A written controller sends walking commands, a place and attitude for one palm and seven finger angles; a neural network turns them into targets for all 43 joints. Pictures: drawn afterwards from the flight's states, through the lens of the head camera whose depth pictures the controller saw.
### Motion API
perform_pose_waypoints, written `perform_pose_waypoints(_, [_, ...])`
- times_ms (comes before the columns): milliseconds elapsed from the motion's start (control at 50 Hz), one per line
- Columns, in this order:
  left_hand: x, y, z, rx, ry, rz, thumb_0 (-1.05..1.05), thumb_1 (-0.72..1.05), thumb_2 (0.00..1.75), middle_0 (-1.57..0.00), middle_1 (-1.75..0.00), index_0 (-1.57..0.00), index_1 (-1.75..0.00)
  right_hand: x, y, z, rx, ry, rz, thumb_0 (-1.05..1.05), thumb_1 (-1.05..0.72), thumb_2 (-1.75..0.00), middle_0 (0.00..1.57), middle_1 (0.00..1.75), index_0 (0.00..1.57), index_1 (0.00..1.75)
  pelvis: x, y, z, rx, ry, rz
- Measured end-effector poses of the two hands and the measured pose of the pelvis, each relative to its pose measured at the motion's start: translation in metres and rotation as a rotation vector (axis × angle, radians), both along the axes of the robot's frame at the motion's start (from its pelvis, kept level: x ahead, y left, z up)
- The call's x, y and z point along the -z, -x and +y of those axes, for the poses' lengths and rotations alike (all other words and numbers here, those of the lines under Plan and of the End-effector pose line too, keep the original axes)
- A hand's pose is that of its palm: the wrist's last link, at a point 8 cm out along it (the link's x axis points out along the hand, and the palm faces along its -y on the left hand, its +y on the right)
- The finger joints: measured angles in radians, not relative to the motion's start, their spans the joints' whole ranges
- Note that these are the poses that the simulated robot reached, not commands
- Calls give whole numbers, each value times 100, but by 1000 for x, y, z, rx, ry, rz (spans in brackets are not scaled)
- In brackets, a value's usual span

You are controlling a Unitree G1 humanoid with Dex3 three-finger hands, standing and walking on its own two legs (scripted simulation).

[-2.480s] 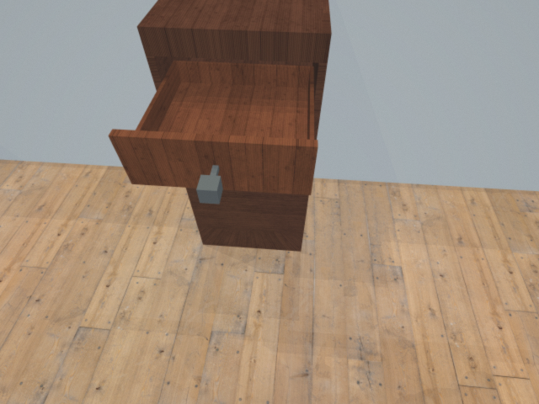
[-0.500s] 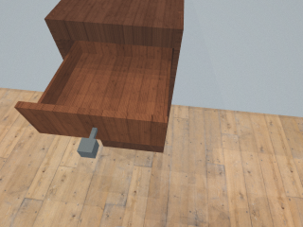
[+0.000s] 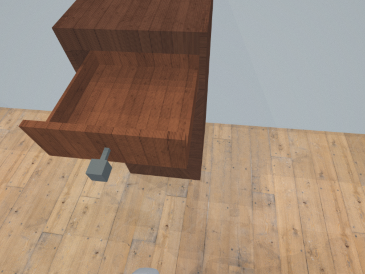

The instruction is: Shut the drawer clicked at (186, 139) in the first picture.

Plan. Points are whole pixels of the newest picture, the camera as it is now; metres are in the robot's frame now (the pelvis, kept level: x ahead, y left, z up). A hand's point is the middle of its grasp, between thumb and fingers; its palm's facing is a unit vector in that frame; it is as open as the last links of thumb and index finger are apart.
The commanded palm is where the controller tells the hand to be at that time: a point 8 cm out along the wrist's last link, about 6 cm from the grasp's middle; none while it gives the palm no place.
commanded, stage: come to a stop and stand still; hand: left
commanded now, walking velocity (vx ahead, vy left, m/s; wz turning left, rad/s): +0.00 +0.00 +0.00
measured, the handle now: (102, 162) +0.34 +0.22 +0.01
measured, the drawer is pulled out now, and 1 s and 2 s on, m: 0.30 0.30 0.29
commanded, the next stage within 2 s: look again from close up in 0.74 s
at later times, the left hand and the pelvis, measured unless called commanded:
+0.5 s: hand out of the picture +0.02 +0.23 -0.18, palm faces +0.01 -0.98 -0.19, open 7.4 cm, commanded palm none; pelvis +0.00 +0.05 +0.00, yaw -1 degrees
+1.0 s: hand out of the picture +0.02 +0.24 -0.18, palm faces -0.01 -0.98 -0.22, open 7.4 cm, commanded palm none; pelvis +0.01 +0.06 -0.01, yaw -1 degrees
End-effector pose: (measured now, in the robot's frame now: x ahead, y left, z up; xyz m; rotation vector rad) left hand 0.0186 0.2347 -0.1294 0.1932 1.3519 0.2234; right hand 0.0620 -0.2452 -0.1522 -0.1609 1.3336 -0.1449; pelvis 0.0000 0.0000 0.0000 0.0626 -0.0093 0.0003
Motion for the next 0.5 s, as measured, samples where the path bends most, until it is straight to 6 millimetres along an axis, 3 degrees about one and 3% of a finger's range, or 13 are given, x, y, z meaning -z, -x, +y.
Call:
perform_pose_waypoints(120, [21, 17, 11, -29, 51, 24, 1, 91, 89, -21, -30, -20, -30, 3, 20, 21, -17, 24, -10, 0, -91, -90, 20, 30, 20, 30, 11, 8, 17, -27, 65, -9])
perform_pose_waypoints(220, [25, 22, 19, -29, 81, 28, 1, 91, 89, -21, -30, -20, -30, -3, 43, 45, -23, 10, 45, 0, -91, -90, 20, 30, 20, 30, 7, 11, 26, -13, 68, -10])
perform_pose_waypoints(500, [21, 6, 47, 29, 74, 29, 1, 91, 89, -20, -30, -20, -30, -3, 87, 86, 59, -18, 107, 0, -91, -90, 20, 30, 20, 30, 3, 5, 54, 13, 65, -12])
